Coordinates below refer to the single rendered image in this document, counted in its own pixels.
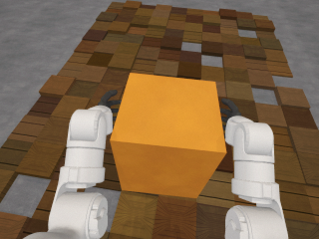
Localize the robot left forearm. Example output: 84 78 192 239
48 105 113 229

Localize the right robot hand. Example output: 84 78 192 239
219 98 241 138

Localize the robot left upper arm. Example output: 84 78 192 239
23 191 108 239

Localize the carton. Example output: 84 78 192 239
110 73 227 198

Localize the robot right upper arm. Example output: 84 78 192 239
224 205 288 239

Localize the left robot hand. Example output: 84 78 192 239
98 90 122 128

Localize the robot right forearm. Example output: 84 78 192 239
225 116 288 239

